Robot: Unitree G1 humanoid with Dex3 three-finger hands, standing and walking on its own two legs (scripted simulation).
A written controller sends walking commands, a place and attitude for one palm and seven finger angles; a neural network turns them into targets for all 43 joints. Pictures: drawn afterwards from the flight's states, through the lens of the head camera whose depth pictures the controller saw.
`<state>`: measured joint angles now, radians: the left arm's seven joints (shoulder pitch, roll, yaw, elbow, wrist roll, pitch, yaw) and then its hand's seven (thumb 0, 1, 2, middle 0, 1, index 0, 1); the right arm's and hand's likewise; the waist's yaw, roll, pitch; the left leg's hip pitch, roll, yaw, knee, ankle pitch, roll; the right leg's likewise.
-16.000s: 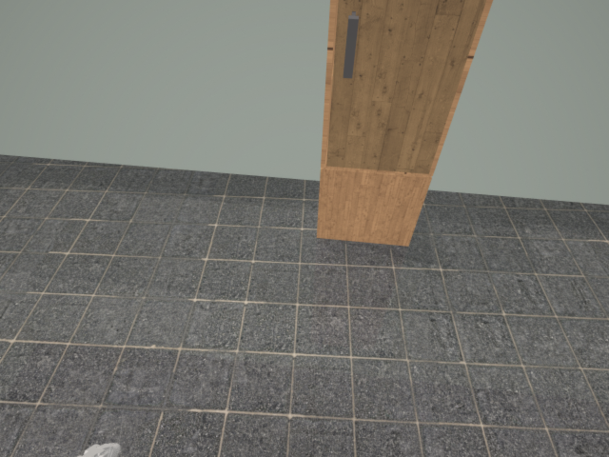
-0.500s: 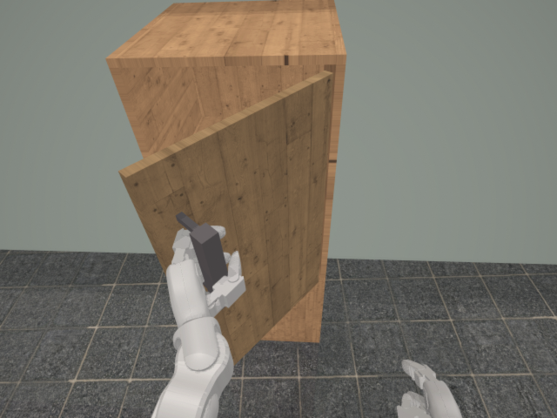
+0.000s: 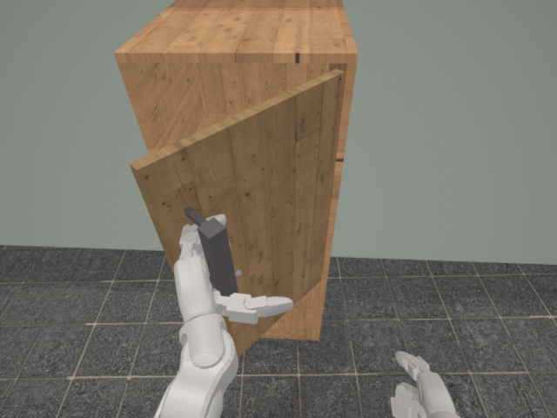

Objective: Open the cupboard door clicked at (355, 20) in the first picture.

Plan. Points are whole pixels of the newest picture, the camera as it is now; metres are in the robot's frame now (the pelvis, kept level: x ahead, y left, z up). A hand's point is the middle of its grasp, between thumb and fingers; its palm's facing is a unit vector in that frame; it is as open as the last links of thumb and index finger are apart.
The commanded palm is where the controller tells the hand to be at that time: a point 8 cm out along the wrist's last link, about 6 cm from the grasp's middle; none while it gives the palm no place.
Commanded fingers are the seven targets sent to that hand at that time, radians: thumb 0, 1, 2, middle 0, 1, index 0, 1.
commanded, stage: open thumb and fingers to let go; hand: left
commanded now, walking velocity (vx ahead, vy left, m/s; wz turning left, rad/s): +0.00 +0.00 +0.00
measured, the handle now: (210, 255) +0.31 +0.12 +0.10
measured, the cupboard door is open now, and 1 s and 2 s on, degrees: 48 49 49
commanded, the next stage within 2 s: slide the hand sideways off the handle in 0.14 s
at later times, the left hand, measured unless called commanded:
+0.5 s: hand (230, 293) +0.25 +0.08 +0.10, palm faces -0.11 -0.99 +0.02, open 16.1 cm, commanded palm +0.22 +0.13 +0.10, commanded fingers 0.00 -0.50 0.30 -0.15 -0.30 -0.15 -0.30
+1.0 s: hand (202, 320) +0.21 +0.11 +0.10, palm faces -0.03 -1.00 +0.01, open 16.3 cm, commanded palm +0.17 +0.17 +0.10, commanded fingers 0.00 -0.50 0.30 -0.15 -0.30 -0.15 -0.30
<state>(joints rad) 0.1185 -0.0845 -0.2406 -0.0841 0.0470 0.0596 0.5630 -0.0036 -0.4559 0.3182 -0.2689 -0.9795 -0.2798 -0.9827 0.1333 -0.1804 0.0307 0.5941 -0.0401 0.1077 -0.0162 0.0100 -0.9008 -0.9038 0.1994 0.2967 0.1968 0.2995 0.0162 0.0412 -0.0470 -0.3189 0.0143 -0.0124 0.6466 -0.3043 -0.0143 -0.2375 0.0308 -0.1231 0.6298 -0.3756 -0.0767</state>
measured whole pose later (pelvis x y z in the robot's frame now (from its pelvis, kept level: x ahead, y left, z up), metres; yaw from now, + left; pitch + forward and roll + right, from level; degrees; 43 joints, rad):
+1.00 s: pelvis +0.00 +0.02 +0.00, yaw -2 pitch -1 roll +0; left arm 0.42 0.11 -0.15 -0.32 -0.10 -0.05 0.06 -0.01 -0.50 0.30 -0.17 -0.31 -0.17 -0.31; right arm 0.21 -0.21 0.06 0.48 0.01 -0.02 -0.01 0.01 -0.90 -0.90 0.20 0.30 0.20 0.30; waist 0.01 0.04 -0.05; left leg -0.35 0.01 0.03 0.68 -0.32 0.02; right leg -0.28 0.02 -0.08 0.66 -0.38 -0.05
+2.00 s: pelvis +0.00 +0.03 -0.01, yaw +0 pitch +1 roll -2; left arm 0.60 0.24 0.14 -0.48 -0.29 -0.05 -0.18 -0.01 -0.50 0.30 -0.15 -0.30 -0.15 -0.30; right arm 0.25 -0.22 0.06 0.53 0.05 -0.20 -0.07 0.01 -0.90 -0.90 0.20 0.30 0.20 0.30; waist 0.05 0.06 -0.09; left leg -0.41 0.01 -0.01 0.76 -0.36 0.02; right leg -0.31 0.02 -0.11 0.70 -0.40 -0.04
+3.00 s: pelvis +0.02 +0.04 +0.02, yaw -3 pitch -5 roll -1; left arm 0.46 0.34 0.31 -0.38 -0.08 -0.07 0.10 0.01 0.86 0.88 -0.20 -0.30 -0.20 -0.31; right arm 0.18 -0.23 0.02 0.64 0.00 -0.08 -0.07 0.01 -0.90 -0.90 0.20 0.30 0.20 0.30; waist 0.07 0.04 0.02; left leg -0.09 -0.01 0.05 0.40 -0.22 0.03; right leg -0.01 0.02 -0.05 0.34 -0.25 -0.02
